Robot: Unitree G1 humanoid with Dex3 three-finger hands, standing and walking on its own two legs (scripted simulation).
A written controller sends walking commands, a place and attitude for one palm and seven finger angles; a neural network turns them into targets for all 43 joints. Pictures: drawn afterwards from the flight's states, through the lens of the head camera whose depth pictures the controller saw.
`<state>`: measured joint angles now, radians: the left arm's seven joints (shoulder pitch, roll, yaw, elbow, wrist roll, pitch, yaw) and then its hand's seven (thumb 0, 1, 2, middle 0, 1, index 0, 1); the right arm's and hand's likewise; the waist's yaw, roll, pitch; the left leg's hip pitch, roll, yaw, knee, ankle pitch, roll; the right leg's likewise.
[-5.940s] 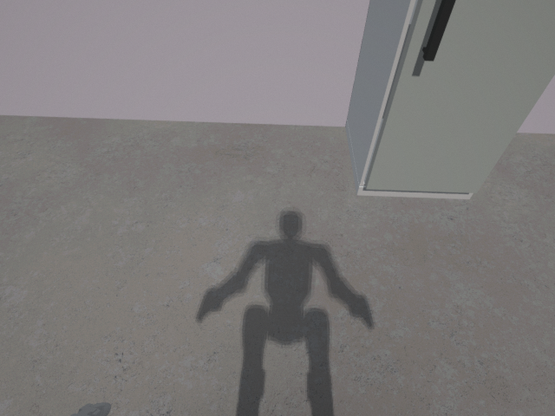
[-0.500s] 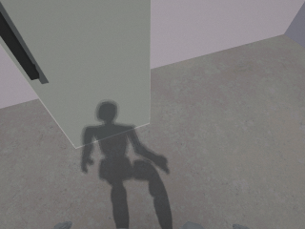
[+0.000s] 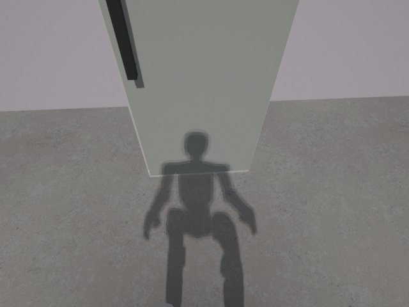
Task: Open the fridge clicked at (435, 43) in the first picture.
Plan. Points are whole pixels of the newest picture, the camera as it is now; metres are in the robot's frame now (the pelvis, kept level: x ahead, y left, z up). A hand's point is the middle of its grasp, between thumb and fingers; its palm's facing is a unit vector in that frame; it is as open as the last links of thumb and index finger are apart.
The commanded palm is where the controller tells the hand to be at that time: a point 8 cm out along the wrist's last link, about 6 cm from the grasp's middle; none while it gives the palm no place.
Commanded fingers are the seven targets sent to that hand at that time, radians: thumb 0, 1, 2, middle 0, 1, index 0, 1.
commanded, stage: turn to face it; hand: left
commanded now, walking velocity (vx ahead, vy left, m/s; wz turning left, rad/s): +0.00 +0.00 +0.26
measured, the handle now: (116, 4) +0.74 +0.28 +0.19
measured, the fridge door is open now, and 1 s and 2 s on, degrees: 0 0 0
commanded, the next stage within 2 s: take the last steps up to it in 0.10 s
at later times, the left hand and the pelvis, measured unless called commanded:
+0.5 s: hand out of the picture +0.05 +0.20 -0.15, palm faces +0.07 -0.98 -0.21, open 7.3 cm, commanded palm none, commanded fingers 0.00 0.90 0.90 -0.20 -0.30 -0.20 -0.30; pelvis +0.00 +0.01 +0.01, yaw +4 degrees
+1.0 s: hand out of the picture -0.02 +0.15 -0.16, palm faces +0.27 -0.96 -0.12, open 7.3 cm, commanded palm none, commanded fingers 0.00 0.90 0.90 -0.20 -0.30 -0.20 -0.30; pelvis +0.13 +0.05 +0.00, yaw +8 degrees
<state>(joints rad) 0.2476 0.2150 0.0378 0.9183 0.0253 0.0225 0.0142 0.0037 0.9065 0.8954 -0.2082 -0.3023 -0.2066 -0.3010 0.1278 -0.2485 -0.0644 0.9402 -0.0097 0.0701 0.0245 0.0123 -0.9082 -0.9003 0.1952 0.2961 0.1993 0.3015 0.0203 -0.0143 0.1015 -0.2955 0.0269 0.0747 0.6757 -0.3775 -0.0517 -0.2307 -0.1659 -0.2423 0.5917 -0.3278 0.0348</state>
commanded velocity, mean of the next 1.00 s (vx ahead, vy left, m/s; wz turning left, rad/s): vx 0.24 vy -0.02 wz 0.08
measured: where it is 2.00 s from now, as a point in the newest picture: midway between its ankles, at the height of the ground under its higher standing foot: (188, 292)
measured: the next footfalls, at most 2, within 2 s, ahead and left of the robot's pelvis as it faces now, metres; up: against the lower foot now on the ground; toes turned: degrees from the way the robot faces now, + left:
left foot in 0.02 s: +0.03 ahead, +0.12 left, +0.00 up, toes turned +6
right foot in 0.54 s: +0.05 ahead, -0.10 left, +0.00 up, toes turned +0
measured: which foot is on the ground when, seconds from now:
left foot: up 0.00-0.00, down 0.02-0.54, up 0.56-0.98, down 1.00-1.00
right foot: down 0.00-0.02, up 0.04-0.52, down 0.54-1.00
